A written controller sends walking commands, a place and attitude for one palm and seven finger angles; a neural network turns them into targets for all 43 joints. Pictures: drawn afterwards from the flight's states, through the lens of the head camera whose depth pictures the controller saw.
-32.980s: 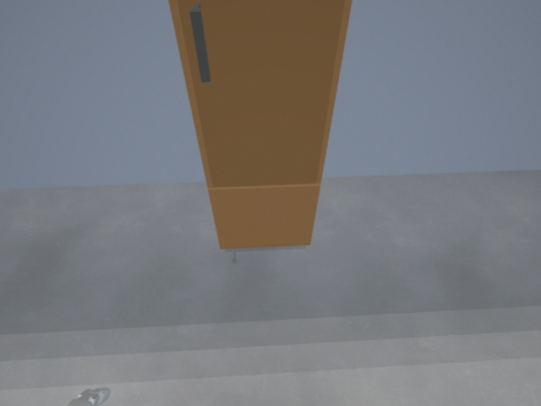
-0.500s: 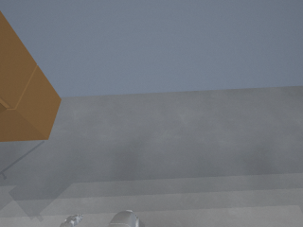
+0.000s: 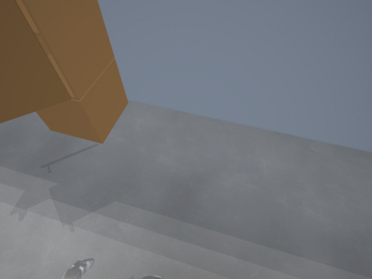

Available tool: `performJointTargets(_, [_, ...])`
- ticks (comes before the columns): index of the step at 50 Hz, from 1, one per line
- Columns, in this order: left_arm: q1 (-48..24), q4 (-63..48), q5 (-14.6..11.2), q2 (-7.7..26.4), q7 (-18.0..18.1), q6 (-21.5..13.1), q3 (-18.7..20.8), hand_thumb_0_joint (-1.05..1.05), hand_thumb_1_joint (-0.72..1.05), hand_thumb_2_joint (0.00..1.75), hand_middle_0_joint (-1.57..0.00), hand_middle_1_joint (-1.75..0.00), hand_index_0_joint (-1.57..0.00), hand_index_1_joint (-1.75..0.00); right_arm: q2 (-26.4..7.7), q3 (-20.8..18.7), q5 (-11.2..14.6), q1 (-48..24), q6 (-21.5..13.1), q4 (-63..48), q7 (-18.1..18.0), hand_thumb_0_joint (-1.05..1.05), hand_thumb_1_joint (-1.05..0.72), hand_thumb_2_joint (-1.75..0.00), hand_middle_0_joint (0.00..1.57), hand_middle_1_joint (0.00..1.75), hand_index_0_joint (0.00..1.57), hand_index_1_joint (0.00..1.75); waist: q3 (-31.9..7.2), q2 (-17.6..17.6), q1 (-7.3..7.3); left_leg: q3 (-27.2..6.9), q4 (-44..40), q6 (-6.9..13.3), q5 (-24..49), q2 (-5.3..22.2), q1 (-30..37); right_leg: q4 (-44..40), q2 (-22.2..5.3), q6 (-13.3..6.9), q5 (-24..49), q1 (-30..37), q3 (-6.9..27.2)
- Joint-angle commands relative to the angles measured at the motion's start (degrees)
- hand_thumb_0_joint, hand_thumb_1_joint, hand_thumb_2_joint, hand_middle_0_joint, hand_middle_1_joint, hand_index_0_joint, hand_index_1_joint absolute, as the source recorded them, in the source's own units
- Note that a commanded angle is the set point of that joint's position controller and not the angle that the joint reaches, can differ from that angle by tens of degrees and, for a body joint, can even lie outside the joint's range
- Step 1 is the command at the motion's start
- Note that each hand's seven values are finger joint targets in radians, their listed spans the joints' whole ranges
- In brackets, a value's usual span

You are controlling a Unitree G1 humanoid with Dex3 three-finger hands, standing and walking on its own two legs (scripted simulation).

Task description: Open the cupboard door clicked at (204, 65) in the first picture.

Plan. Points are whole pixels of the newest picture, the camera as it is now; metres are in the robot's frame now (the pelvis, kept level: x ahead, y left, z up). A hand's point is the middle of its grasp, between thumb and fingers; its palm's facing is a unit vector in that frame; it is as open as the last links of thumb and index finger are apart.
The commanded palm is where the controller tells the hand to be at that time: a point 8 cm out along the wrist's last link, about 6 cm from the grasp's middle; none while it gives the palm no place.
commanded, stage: turn to face it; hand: left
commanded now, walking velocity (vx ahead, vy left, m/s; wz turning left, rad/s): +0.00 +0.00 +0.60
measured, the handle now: out of the picture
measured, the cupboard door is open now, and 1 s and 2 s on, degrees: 45 45 45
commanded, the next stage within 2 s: take the last steps up to it in 0.76 s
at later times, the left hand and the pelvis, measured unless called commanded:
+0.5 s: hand out of the picture +0.01 +0.23 -0.17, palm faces +0.34 -0.91 -0.24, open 7.4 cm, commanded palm none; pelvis +0.02 +0.01 +0.00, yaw +17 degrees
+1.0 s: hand out of the picture -0.01 +0.18 -0.17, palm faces +0.50 -0.84 -0.20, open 7.3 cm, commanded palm none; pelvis +0.05 +0.00 +0.00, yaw +27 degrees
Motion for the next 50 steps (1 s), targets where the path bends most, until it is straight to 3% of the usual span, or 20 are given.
performJointTargets(1, [7.57,-2.63,0.91,14.18,1.47,-1.77,2.61,0.00,0.90,0.90,-0.20,-0.30,-0.20,-0.30,-7.06,-2.55,0.14,-3.59,-1.32,-7.67,0.67,0.00,-0.90,-0.90,0.20,0.30,0.20,0.30,-6.75,-14.47,3.76,2.66,26.88,-0.81,-20.21,-0.75,-12.97,-20.72,-26.88,-12.79,7.18,10.38,21.63])
performJointTargets(5, [2.03,-3.38,0.51,7.09,1.66,-2.31,0.79,0.00,0.90,0.90,-0.20,-0.30,-0.20,-0.30,-5.14,-2.03,0.12,-3.69,-0.11,-4.68,1.42,0.00,-0.90,-0.90,0.20,0.30,0.20,0.30,-3.82,-14.27,0.08,4.84,35.27,-2.33,-10.95,2.78,-13.79,-14.84,-15.99,-9.45,27.28,9.39,3.86])
performJointTargets(11, [8.45,-0.36,1.02,10.39,1.55,-2.46,2.08,0.00,0.90,0.90,-0.20,-0.30,-0.20,-0.30,-2.53,-0.43,0.73,-7.72,-1.12,-5.50,1.89,0.00,-0.90,-0.90,0.20,0.30,0.20,0.30,-7.48,-13.17,3.67,11.63,10.37,-1.95,-11.64,1.42,-6.42,-7.91,-17.51,-8.76,43.63,18.63,-1.45])
performJointTargets(14, [6.93,-0.31,0.42,10.88,1.20,-2.28,2.45,0.00,0.90,0.90,-0.20,-0.30,-0.20,-0.30,-4.54,-0.68,0.47,-3.05,-1.65,-4.53,1.48,0.00,-0.90,-0.90,0.20,0.30,0.20,0.30,-8.38,-12.51,0.57,12.50,-2.71,-0.58,-1.63,0.61,3.57,-1.53,-16.71,-5.59,40.45,13.77,-4.92])
performJointTargets(15, [5.97,-1.06,-0.05,9.95,0.94,-2.07,2.31,0.00,0.90,0.90,-0.20,-0.30,-0.20,-0.30,-7.23,-1.47,0.15,0.83,-2.10,-3.55,1.32,0.00,-0.90,-0.90,0.20,0.30,0.20,0.30,-10.53,-6.10,-1.89,9.90,-8.21,0.94,8.68,3.26,13.55,5.86,-15.63,-2.84,33.89,6.73,-7.10])
performJointTargets(16, [5.86,-3.00,-0.36,6.36,0.55,-1.73,1.58,0.00,0.90,0.90,-0.20,-0.30,-0.20,-0.30,-13.27,-3.02,-0.32,4.69,-2.51,-3.25,1.03,0.00,-0.90,-0.90,0.20,0.30,0.20,0.30,-13.62,10.75,-3.55,-9.53,-8.85,7.65,26.64,17.72,24.20,18.46,-7.86,1.48,3.54,-8.63,-9.30])
performJointTargets(17, [2.33,-5.25,-0.11,4.26,0.70,-1.17,0.48,0.00,0.90,0.90,-0.20,-0.30,-0.20,-0.30,-17.16,-3.79,-0.19,8.43,-2.04,-2.33,0.38,0.00,-0.90,-0.90,0.20,0.30,0.20,0.30,-12.92,16.07,-5.65,-17.69,-10.89,15.53,37.56,26.43,22.51,28.01,-4.58,2.05,-19.76,-14.96,-4.43])
performJointTargets(18, [-1.12,-4.96,0.36,5.45,1.17,-0.25,0.74,0.00,0.90,0.90,-0.20,-0.30,-0.20,-0.30,-16.08,-3.70,-0.26,8.95,-2.20,-1.76,-0.22,0.00,-0.90,-0.90,0.20,0.30,0.20,0.30,-12.24,10.23,-6.12,-17.55,-11.71,15.47,28.12,24.87,19.56,33.18,-4.56,1.30,-16.50,-16.60,0.17])
performJointTargets(21, [0.95,-1.93,0.38,4.31,0.32,0.21,1.08,0.00,0.90,0.90,-0.20,-0.30,-0.20,-0.30,-11.75,-2.25,-0.46,-0.31,-2.59,-3.76,-1.14,0.00,-0.90,-0.90,0.20,0.30,0.20,0.30,-6.41,9.31,-1.03,-9.05,-14.32,10.69,12.84,16.98,7.90,31.97,-4.76,1.12,-5.46,-13.45,2.26])
performJointTargets(29, [2.51,-0.44,0.14,2.40,0.16,-0.13,0.35,0.00,0.90,0.90,-0.20,-0.30,-0.20,-0.30,-10.70,-2.04,-0.70,0.25,-2.28,-2.46,-1.01,0.00,-0.90,-0.90,0.20,0.30,0.20,0.30,-6.90,8.87,-0.71,-8.15,-13.32,9.96,13.20,13.95,6.41,10.46,0.15,0.28,-4.48,-2.59,-1.48])
performJointTargets(32, [7.28,1.16,-0.05,3.16,0.47,-1.10,0.56,0.00,0.90,0.90,-0.20,-0.30,-0.20,-0.30,-9.55,-1.90,-0.20,-1.57,-2.17,-2.52,-0.91,0.00,-0.90,-0.90,0.20,0.30,0.20,0.30,-8.09,7.60,1.95,-7.09,-8.25,7.40,14.50,11.33,2.29,-4.76,0.81,-0.21,5.42,8.42,-1.90])
performJointTargets(33, [8.97,1.60,0.19,5.42,0.84,-1.79,0.93,0.00,0.90,0.90,-0.20,-0.30,-0.20,-0.30,-7.78,-1.68,0.28,-1.43,-2.23,-2.77,-0.69,0.00,-0.90,-0.90,0.20,0.30,0.20,0.30,-8.58,2.24,2.75,-4.91,-3.48,4.68,9.35,8.19,-1.83,-12.15,-3.30,-1.31,8.95,14.16,2.45])
performJointTargets(34, [9.52,1.90,0.95,9.87,1.29,-2.29,1.82,0.00,0.90,0.90,-0.20,-0.30,-0.20,-0.30,-4.48,-1.15,0.74,-0.79,-2.26,-3.49,-0.31,0.00,-0.90,-0.90,0.20,0.30,0.20,0.30,-8.23,-11.83,2.77,2.69,6.27,0.77,-4.75,0.81,-9.81,-16.75,-15.60,-6.22,11.68,17.55,15.62])
performJointTargets(35, [8.98,1.17,1.13,12.55,1.20,-2.22,1.88,0.00,0.90,0.90,-0.20,-0.30,-0.20,-0.30,-4.46,-1.06,0.59,-1.47,-1.93,-4.42,0.02,0.00,-0.90,-0.90,0.20,0.30,0.20,0.30,-6.57,-16.19,3.35,4.71,18.84,-0.14,-19.31,-1.58,-9.34,-19.33,-24.30,-12.27,14.10,11.17,20.42])
performJointTargets(38, [5.64,1.24,0.58,7.26,1.78,-2.72,0.85,0.00,0.90,0.90,-0.20,-0.30,-0.20,-0.30,-4.67,-1.25,0.33,-2.52,-1.00,-2.02,-0.06,0.00,-0.90,-0.90,0.20,0.30,0.20,0.30,-4.16,-14.20,1.40,2.84,33.02,-0.89,-14.32,1.78,-12.72,-14.39,-17.56,-12.45,32.34,11.49,11.15])
performJointTargets(40, [5.84,1.41,0.67,6.53,1.64,-2.81,0.61,0.00,0.90,0.90,-0.20,-0.30,-0.20,-0.30,-3.09,-0.69,0.57,-2.60,-0.90,-1.04,0.24,0.00,-0.90,-0.90,0.20,0.30,0.20,0.30,-4.94,-13.17,1.29,5.21,28.60,-1.52,-12.89,1.68,-10.25,-12.88,-15.01,-10.63,38.36,12.51,4.87])
performJointTargets(43, [7.95,2.94,0.95,7.50,1.68,-2.79,0.96,0.00,0.90,0.90,-0.20,-0.30,-0.20,-0.30,-1.24,0.00,0.78,-3.89,-1.31,-0.30,0.36,0.00,-0.90,-0.90,0.20,0.30,0.20,0.30,-5.27,-11.69,2.58,8.41,16.43,-1.53,-12.90,1.20,-5.71,-11.65,-15.23,-10.64,40.60,14.14,3.37])
performJointTargets(46, [9.69,4.76,0.96,8.53,1.26,-2.94,1.69,0.00,0.90,0.90,-0.20,-0.30,-0.20,-0.30,-0.95,0.32,0.50,-3.69,-2.02,-0.13,0.68,0.00,-0.90,-0.90,0.20,0.30,0.20,0.30,-4.72,-11.52,3.29,10.39,5.73,-1.11,-9.39,0.90,-1.80,-12.58,-16.53,-9.74,27.30,13.55,4.84])
performJointTargets(49, [7.12,4.59,0.28,8.42,0.38,-2.70,2.04,0.00,0.90,0.90,-0.20,-0.30,-0.20,-0.30,-3.76,0.18,0.05,2.08,-3.26,1.47,0.53,0.00,-0.90,-0.90,0.20,0.30,0.20,0.30,-5.34,-6.68,-0.03,10.50,-9.01,0.70,-1.77,1.11,12.07,-7.35,-14.05,-5.81,9.63,4.24,1.29])
performJointTargets(50, [6.56,3.48,0.01,5.83,-0.15,-2.34,1.76,0.00,0.90,0.90,-0.20,-0.30,-0.20,-0.30,-8.06,-0.89,-0.47,5.64,-3.64,2.05,0.11,0.00,-0.90,-0.90,0.20,0.30,0.20,0.30,-6.18,4.19,-1.99,-0.89,-12.26,5.00,-3.13,9.44,19.28,2.07,-8.64,-2.77,-0.76,-5.93,-3.69])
